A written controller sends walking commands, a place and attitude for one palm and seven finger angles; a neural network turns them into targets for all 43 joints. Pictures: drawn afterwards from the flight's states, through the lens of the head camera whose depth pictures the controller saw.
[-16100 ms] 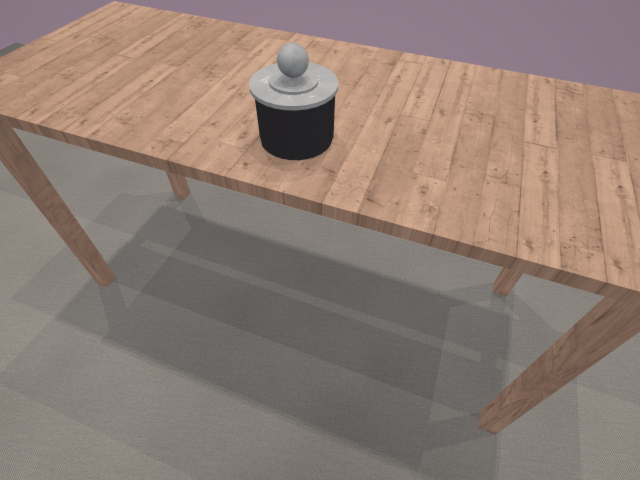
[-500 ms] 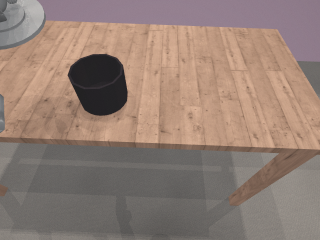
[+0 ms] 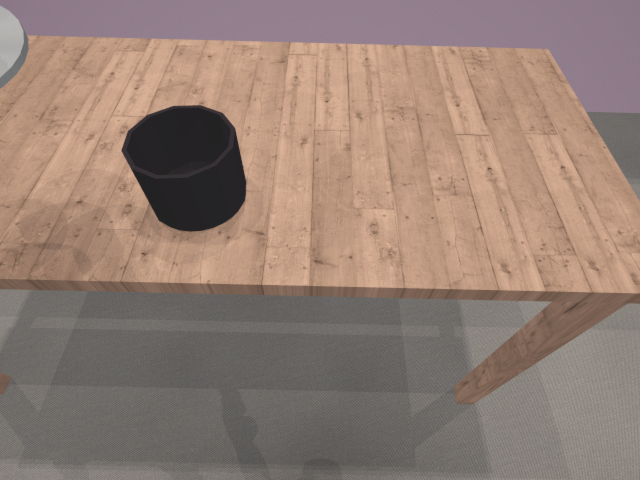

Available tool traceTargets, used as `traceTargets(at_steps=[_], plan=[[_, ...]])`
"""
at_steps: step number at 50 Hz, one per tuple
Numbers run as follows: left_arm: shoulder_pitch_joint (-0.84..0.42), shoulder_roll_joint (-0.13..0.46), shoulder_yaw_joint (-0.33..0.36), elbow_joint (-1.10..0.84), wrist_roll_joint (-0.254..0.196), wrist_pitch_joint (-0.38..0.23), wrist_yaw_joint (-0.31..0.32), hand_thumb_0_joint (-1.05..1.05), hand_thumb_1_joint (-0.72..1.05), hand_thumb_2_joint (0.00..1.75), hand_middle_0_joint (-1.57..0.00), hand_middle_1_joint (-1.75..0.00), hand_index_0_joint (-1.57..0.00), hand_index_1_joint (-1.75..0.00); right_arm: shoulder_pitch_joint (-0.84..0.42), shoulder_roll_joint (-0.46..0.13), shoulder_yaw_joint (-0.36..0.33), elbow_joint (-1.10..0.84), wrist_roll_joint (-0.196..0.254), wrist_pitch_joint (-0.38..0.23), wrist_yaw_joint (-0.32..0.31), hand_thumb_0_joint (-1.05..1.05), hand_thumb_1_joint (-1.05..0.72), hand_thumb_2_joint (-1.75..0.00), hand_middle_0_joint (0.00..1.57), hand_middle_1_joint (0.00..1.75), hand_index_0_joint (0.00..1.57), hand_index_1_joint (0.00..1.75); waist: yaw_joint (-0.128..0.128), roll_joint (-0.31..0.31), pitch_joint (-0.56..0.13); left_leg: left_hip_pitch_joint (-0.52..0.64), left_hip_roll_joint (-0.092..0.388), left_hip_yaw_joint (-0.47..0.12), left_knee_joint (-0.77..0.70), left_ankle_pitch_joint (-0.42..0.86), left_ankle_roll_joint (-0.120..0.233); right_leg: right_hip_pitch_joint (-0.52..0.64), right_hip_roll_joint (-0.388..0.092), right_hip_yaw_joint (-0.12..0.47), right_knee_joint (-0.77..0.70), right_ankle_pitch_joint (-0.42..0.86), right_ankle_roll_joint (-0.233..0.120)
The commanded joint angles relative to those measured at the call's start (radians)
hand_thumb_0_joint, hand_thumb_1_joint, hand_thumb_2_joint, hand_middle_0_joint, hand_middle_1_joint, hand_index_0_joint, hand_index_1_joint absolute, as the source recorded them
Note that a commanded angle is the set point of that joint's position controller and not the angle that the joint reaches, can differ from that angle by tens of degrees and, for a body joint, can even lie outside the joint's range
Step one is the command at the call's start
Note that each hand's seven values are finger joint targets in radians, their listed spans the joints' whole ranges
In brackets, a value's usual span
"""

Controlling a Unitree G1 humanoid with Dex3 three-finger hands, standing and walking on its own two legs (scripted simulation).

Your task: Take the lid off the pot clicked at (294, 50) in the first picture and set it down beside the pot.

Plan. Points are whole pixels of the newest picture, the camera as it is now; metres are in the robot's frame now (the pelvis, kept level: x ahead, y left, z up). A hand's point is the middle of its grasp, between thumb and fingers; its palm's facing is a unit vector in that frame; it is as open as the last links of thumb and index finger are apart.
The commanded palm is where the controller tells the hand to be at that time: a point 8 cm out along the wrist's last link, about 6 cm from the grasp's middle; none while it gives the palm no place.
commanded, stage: move the lid sideways beside the pot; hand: left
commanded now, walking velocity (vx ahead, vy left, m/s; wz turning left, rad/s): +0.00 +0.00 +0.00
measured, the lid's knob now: out of the picture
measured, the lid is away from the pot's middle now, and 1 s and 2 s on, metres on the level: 0.19 0.22 0.22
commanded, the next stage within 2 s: lower the lid onto the table in 1.24 s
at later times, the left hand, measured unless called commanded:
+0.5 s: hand out of the picture +0.47 +0.37 +0.30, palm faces -0.19 -0.21 -0.96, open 7.6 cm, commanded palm +0.53 +0.36 +0.39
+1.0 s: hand out of the picture +0.48 +0.35 +0.30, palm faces -0.19 -0.24 -0.95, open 7.5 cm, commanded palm +0.53 +0.36 +0.39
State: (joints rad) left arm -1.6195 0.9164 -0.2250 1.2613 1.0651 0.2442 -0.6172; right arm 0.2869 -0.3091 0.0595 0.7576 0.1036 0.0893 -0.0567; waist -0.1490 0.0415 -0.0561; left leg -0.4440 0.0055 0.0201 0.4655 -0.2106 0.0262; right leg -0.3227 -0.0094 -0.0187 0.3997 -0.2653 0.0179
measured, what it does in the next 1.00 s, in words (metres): stands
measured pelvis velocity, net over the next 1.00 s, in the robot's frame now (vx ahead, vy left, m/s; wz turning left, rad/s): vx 0.01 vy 0.00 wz -0.02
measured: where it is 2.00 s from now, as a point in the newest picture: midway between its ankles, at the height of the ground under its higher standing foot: outside the picture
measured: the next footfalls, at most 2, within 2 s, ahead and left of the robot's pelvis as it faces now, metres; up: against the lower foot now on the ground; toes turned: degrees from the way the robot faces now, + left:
none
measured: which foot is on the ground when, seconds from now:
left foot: down 0.00-1.00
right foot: down 0.00-1.00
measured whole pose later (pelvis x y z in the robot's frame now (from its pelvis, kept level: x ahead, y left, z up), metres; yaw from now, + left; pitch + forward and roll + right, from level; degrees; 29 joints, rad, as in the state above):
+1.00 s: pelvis +0.01 +0.00 +0.00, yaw -1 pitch +12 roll -1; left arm -1.67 1.07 -0.20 1.32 1.10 0.23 -0.64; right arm 0.32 -0.32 0.07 0.74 0.12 0.11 -0.05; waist -0.17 0.05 -0.02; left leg -0.46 0.03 0.03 0.49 -0.24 0.02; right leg -0.33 0.01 0.00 0.39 -0.27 0.02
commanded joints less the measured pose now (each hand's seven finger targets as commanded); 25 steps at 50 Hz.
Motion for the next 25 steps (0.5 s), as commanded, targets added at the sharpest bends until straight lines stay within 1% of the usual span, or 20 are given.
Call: traceTargets(at_steps=[1,2,4,5,6,8,9,10,11,13,14,15,16,18,19,20,21,23,24,25], plan=[[-0.527,0.245,0.045,-0.227,0.032,-0.010,0.052,0.00,0.64,0.96,-0.76,-1.11,-0.81,-1.12,0.072,-0.171,-0.050,-0.069,0.002,-0.010,-0.011,0.00,-0.90,-0.90,0.20,0.30,0.20,0.30,0.010,0.077,-0.419,0.379,-0.018,-0.001,0.038,0.459,0.047,0.034,0.052,-0.024,-0.025,0.369,-0.014],[-0.507,0.250,0.047,-0.203,0.032,-0.013,0.050,0.00,0.64,0.96,-0.76,-1.11,-0.81,-1.12,0.077,-0.169,-0.049,-0.071,0.003,-0.009,-0.014,0.00,-0.90,-0.90,0.20,0.30,0.20,0.30,0.006,0.047,-0.404,0.363,-0.019,0.004,0.038,0.441,0.051,0.042,0.052,-0.024,-0.026,0.376,-0.012],[-0.504,0.257,0.038,-0.200,0.033,-0.014,0.048,0.00,0.64,0.96,-0.76,-1.11,-0.81,-1.12,0.077,-0.171,-0.047,-0.074,0.006,-0.006,-0.014,0.00,-0.90,-0.90,0.20,0.30,0.20,0.30,0.005,0.064,-0.394,0.351,-0.019,0.008,0.032,0.412,0.050,0.042,0.051,-0.023,-0.030,0.360,-0.011],[-0.492,0.244,0.028,-0.214,0.020,-0.021,0.041,0.00,0.64,0.96,-0.76,-1.11,-0.81,-1.12,0.088,-0.172,-0.049,-0.071,0.010,-0.008,-0.014,0.00,-0.90,-0.90,0.20,0.30,0.20,0.30,0.004,0.086,-0.406,0.375,-0.013,0.010,0.038,0.475,0.045,0.052,0.048,-0.024,-0.031,0.406,-0.014],[-0.544,0.286,0.053,-0.256,0.034,-0.018,0.045,0.00,0.64,0.96,-0.76,-1.11,-0.81,-1.12,0.081,-0.176,-0.050,-0.069,0.006,-0.003,-0.012,0.00,-0.90,-0.90,0.20,0.30,0.20,0.30,0.011,0.105,-0.435,0.394,-0.010,0.006,0.041,0.488,0.045,0.049,0.052,-0.021,-0.025,0.397,-0.010],[-0.513,0.278,0.040,-0.211,0.037,-0.017,0.041,0.00,0.64,0.96,-0.76,-1.11,-0.81,-1.12,0.094,-0.172,-0.049,-0.072,0.008,-0.005,-0.013,0.00,-0.90,-0.90,0.20,0.30,0.20,0.30,0.004,0.105,-0.402,0.383,-0.012,0.006,0.044,0.471,0.048,0.031,0.057,-0.026,-0.029,0.376,-0.010],[-0.510,0.292,0.050,-0.213,0.037,-0.018,0.040,0.00,0.64,0.96,-0.76,-1.11,-0.81,-1.12,0.098,-0.175,-0.049,-0.069,0.009,-0.006,-0.013,0.00,-0.90,-0.90,0.20,0.30,0.20,0.30,0.005,0.099,-0.407,0.385,-0.011,0.007,0.044,0.470,0.048,0.037,0.057,-0.025,-0.030,0.379,-0.009],[-0.474,0.254,0.019,-0.198,0.022,-0.023,0.034,0.00,0.64,0.96,-0.76,-1.11,-0.81,-1.12,0.107,-0.173,-0.046,-0.070,0.014,-0.010,-0.013,0.00,-0.90,-0.90,0.20,0.30,0.20,0.30,0.002,0.131,-0.396,0.399,-0.008,0.005,0.048,0.530,0.041,0.027,0.057,-0.031,-0.031,0.406,-0.015],[-0.531,0.285,0.039,-0.251,0.033,-0.019,0.037,0.00,0.64,0.96,-0.76,-1.11,-0.81,-1.12,0.100,-0.179,-0.050,-0.064,0.011,-0.005,-0.011,0.00,-0.90,-0.90,0.20,0.30,0.20,0.30,0.007,0.145,-0.419,0.420,-0.003,0.001,0.048,0.524,0.040,0.021,0.060,-0.028,-0.031,0.385,-0.009],[-0.491,0.267,0.021,-0.199,0.032,-0.015,0.034,0.00,0.64,0.96,-0.76,-1.11,-0.81,-1.12,0.107,-0.177,-0.047,-0.065,0.016,-0.010,-0.015,0.00,-0.90,-0.90,0.20,0.30,0.20,0.30,-0.003,0.126,-0.376,0.396,-0.005,0.002,0.041,0.465,0.042,0.000,0.063,-0.033,-0.040,0.339,-0.009],[-0.516,0.284,0.032,-0.227,0.032,-0.017,0.036,0.00,0.64,0.96,-0.76,-1.11,-0.81,-1.12,0.107,-0.180,-0.047,-0.063,0.014,-0.011,-0.016,0.00,-0.90,-0.90,0.20,0.30,0.20,0.30,0.001,0.144,-0.391,0.405,-0.004,0.004,0.041,0.464,0.042,0.007,0.062,-0.032,-0.040,0.341,-0.011],[-0.487,0.263,0.016,-0.224,0.021,-0.023,0.031,0.00,0.64,0.96,-0.76,-1.11,-0.81,-1.12,0.116,-0.177,-0.045,-0.065,0.017,-0.017,-0.018,0.00,-0.90,-0.90,0.20,0.30,0.20,0.30,0.001,0.169,-0.395,0.426,-0.003,0.006,0.049,0.523,0.039,0.004,0.062,-0.035,-0.040,0.375,-0.016],[-0.546,0.309,0.046,-0.280,0.034,-0.020,0.036,0.00,0.64,0.96,-0.76,-1.11,-0.81,-1.12,0.112,-0.183,-0.048,-0.058,0.014,-0.012,-0.017,0.00,-0.90,-0.90,0.20,0.30,0.20,0.30,0.007,0.179,-0.436,0.454,0.003,-0.002,0.051,0.537,0.037,0.007,0.065,-0.034,-0.034,0.364,-0.010],[-0.534,0.268,0.017,-0.250,0.034,-0.016,0.033,0.00,0.64,0.96,-0.76,-1.11,-0.81,-1.12,0.124,-0.179,-0.050,-0.057,0.016,-0.019,-0.019,0.00,-0.90,-0.90,0.20,0.30,0.20,0.30,-0.001,0.177,-0.419,0.462,0.003,-0.006,0.055,0.545,0.039,-0.019,0.068,-0.041,-0.037,0.350,-0.010],[-0.532,0.267,0.021,-0.251,0.032,-0.013,0.033,0.00,0.64,0.96,-0.76,-1.11,-0.81,-1.12,0.128,-0.180,-0.052,-0.056,0.016,-0.022,-0.019,0.00,-0.90,-0.90,0.20,0.30,0.20,0.30,0.000,0.186,-0.422,0.470,0.003,-0.009,0.059,0.555,0.037,-0.029,0.070,-0.041,-0.036,0.346,-0.011],[-0.496,0.225,-0.002,-0.235,0.017,-0.016,0.027,0.00,0.64,0.96,-0.76,-1.11,-0.81,-1.12,0.136,-0.178,-0.050,-0.055,0.021,-0.028,-0.020,0.00,-0.90,-0.90,0.20,0.30,0.20,0.30,-0.002,0.209,-0.407,0.491,0.009,-0.012,0.061,0.614,0.026,-0.046,0.069,-0.049,-0.042,0.363,-0.016],[-0.544,0.238,0.003,-0.277,0.029,-0.010,0.029,0.00,0.64,0.96,-0.76,-1.11,-0.81,-1.12,0.128,-0.182,-0.053,-0.049,0.015,-0.024,-0.016,0.00,-0.90,-0.90,0.20,0.30,0.20,0.30,0.003,0.200,-0.431,0.503,0.009,-0.018,0.060,0.597,0.028,-0.045,0.073,-0.047,-0.039,0.343,-0.010],[-0.501,0.255,0.018,-0.219,0.036,-0.007,0.032,0.00,0.64,0.96,-0.76,-1.11,-0.81,-1.12,0.138,-0.177,-0.050,-0.051,0.014,-0.029,-0.017,0.00,-0.90,-0.90,0.20,0.30,0.20,0.30,-0.002,0.156,-0.408,0.466,0.002,-0.014,0.062,0.547,0.036,-0.042,0.073,-0.046,-0.039,0.331,-0.010],[-0.533,0.243,0.008,-0.254,0.032,-0.006,0.033,0.00,0.64,0.96,-0.76,-1.11,-0.81,-1.12,0.129,-0.180,-0.051,-0.049,0.016,-0.028,-0.017,0.00,-0.90,-0.90,0.20,0.30,0.20,0.30,-0.002,0.174,-0.419,0.467,0.003,-0.012,0.055,0.537,0.033,-0.040,0.070,-0.046,-0.040,0.330,-0.011],[-0.509,0.199,-0.011,-0.236,0.016,-0.006,0.031,0.00,0.64,0.96,-0.76,-1.11,-0.81,-1.12,0.138,-0.179,-0.053,-0.048,0.019,-0.033,-0.018,0.00,-0.90,-0.90,0.20,0.30,0.20,0.30,-0.004,0.192,-0.411,0.487,0.005,-0.013,0.061,0.588,0.026,-0.056,0.069,-0.051,-0.041,0.350,-0.016]])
